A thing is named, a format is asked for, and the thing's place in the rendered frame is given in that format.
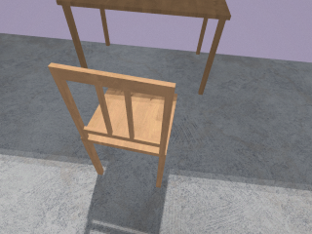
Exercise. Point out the chair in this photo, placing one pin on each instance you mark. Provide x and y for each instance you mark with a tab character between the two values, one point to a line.
135	113

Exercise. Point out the table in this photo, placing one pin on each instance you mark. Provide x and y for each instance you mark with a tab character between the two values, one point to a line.
205	9

